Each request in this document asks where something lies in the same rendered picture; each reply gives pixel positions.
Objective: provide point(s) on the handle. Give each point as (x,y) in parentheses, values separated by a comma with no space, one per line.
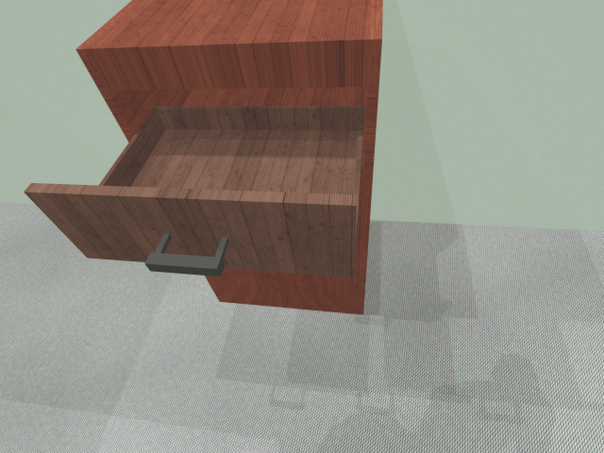
(187,264)

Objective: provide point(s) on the cabinet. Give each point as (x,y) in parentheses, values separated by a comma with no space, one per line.
(233,53)

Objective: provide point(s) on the drawer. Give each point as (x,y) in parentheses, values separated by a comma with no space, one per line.
(283,183)

